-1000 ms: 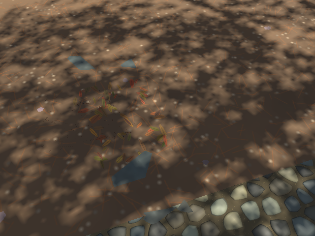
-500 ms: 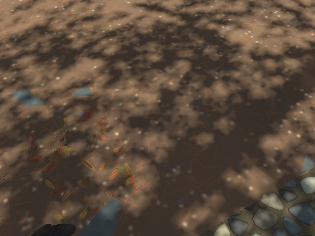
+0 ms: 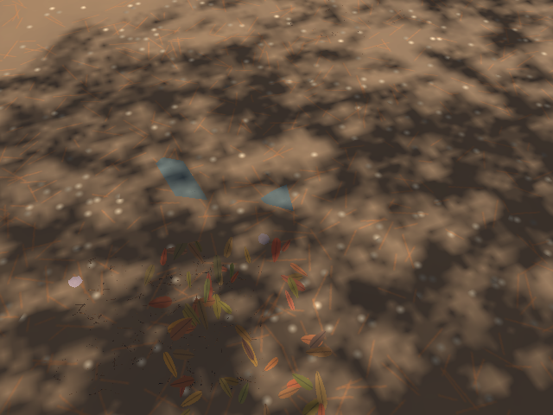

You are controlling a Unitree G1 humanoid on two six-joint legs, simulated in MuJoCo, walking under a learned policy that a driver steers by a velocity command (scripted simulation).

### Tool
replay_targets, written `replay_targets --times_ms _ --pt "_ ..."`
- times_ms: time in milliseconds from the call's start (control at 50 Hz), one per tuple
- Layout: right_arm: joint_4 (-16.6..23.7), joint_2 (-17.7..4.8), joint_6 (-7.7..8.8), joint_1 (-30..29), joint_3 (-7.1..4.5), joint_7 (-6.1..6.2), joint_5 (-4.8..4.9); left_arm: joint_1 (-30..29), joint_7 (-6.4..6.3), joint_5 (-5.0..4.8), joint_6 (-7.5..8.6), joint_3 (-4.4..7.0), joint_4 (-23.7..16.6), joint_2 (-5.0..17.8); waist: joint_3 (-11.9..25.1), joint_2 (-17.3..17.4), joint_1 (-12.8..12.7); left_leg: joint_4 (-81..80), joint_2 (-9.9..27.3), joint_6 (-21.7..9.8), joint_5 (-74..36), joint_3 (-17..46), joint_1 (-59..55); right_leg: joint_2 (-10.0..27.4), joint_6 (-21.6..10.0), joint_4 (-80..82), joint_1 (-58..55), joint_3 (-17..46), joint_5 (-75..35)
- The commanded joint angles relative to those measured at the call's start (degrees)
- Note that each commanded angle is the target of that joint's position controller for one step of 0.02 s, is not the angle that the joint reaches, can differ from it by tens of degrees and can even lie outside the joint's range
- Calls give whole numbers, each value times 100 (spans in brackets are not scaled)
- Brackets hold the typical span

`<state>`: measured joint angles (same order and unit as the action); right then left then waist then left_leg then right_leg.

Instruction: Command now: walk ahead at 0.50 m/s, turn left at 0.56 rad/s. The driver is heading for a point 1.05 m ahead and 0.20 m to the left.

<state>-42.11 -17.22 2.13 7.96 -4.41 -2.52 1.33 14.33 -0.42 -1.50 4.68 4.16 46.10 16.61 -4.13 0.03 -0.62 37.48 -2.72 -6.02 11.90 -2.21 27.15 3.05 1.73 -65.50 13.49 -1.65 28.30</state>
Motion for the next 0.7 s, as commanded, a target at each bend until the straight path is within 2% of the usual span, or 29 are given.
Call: replay_targets --times_ms 20,40,60,100,140,200,240,300,360,380,400,420,440,460,480,500,520,540,580,640,700 --pt "196 -801 164 789 -224 56 -6 -531 -27 74 394 91 -737 704 954 101 369 -2145 1646 -1200 -36 3199 -3087 220 -220 -510 3014 687 -624" --pt "304 -639 173 529 -163 87 -78 -417 -39 158 347 140 -695 773 859 215 148 -2217 1474 -1129 -622 2799 -2498 348 -208 -176 2532 744 -861" --pt "378 -605 170 428 -146 111 -113 -357 -27 185 275 160 -682 776 806 259 46 -2334 1376 -1120 -916 2632 -2178 370 -165 28 2267 737 -977" --pt "381 -702 188 500 -172 174 -79 -364 -21 229 161 130 -699 605 708 181 -11 -2446 1272 -1143 -1493 2270 -1780 329 -12 546 2121 606 -1167" --pt "331 -855 187 680 -214 259 -52 -712 -25 244 103 72 -814 453 534 157 68 -2503 1117 -1063 -1695 1955 -1545 225 149 1272 2193 515 -1757" --pt "281 -874 134 883 -224 332 -14 -1336 31 215 120 -9 -958 290 392 366 313 -2447 788 -759 -1210 1646 -1308 -34 224 2619 1888 473 -2950" --pt "228 -888 98 1072 -232 351 -2 -1695 90 156 156 -30 -1046 284 339 447 470 -2400 778 -657 -860 1731 -1251 -206 227 3188 1615 429 -3369" --pt "143 -844 44 1319 -230 367 29 -1931 167 105 226 12 -1144 445 327 498 535 -2023 955 -600 -607 2170 -1680 -292 130 3646 1541 596 -3244" --pt "165 -841 -11 1277 -248 397 8 -1652 204 89 311 97 -1094 639 388 724 327 -1501 1104 -481 -826 2624 -2064 -322 -91 3866 1179 627 -2553" --pt "208 -768 -25 1174 -225 392 4 -1225 182 98 340 154 -975 713 537 767 80 -1178 975 -378 -1100 2608 -2013 -355 -226 4086 602 516 -2553" --pt "278 -542 -13 1119 -142 369 -27 -598 145 171 371 241 -855 901 1038 647 -233 -324 671 -194 -1279 2368 -1746 -56 -466 4072 -501 694 -2553" --pt "408 -222 0 1207 -16 359 -143 302 93 235 358 318 -775 1229 1907 -89 -533 1320 246 43 -141 1816 -941 967 -803 3959 -2046 1751 -2181" --pt "574 -35 48 2010 50 356 79 612 147 264 277 390 -553 1536 2365 -2155 -94 2975 -356 363 2327 1278 1095 2073 -1680 4621 -3477 4512 -702" --pt "383 -680 38 1872 -56 376 131 386 168 133 249 255 -678 924 1798 -1307 -237 3627 148 444 2034 1415 1708 2027 -1525 4856 -3120 4564 426" --pt "462 -936 9 1237 -134 367 77 155 133 120 205 171 -721 625 1115 -774 -386 3719 318 483 1481 1237 1820 1773 -1279 4907 -2436 3572 120" --pt "514 -862 -12 967 -136 371 18 -96 123 177 169 126 -732 564 761 -377 -286 3612 508 526 1083 1084 1620 1536 -1171 4997 -1772 2868 -694" --pt "589 -781 -11 780 -149 347 -35 -232 112 199 149 94 -674 459 484 -348 -207 3352 660 545 832 1076 1526 1344 -1161 5109 -1313 2371 -1309" --pt "619 -665 -30 821 -146 304 2 -282 93 235 161 69 -633 423 435 -517 -87 3193 804 540 681 1045 1271 1206 -1109 5236 -1009 1954 -1660" --pt "674 -428 -87 823 -104 267 54 -268 87 189 203 83 -530 423 384 -621 -39 2937 901 574 597 886 1199 1120 -1179 5472 -805 1425 -2051" --pt "853 -268 -112 500 -37 250 -4 -153 78 170 230 156 -365 656 289 -411 -72 2288 974 669 181 842 1449 1212 -1343 5685 -816 935 -2667" --pt "892 -142 -36 194 43 180 -20 -101 102 149 191 162 -233 760 261 -313 -144 1216 885 638 -637 708 1222 1041 -1298 5741 -868 345 -3137"
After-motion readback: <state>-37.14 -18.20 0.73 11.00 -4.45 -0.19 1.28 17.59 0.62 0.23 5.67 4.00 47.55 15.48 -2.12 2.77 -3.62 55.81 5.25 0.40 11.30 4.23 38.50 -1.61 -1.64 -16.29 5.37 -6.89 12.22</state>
